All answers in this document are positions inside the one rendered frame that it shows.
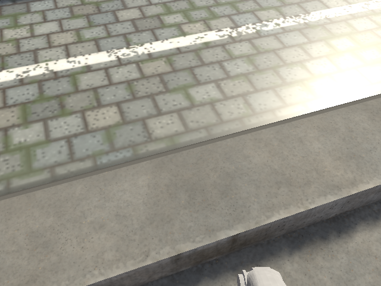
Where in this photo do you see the robot right thigh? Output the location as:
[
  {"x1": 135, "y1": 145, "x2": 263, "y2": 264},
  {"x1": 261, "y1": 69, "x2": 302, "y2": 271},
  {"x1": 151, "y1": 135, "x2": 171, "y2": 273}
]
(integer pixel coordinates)
[{"x1": 237, "y1": 267, "x2": 286, "y2": 286}]

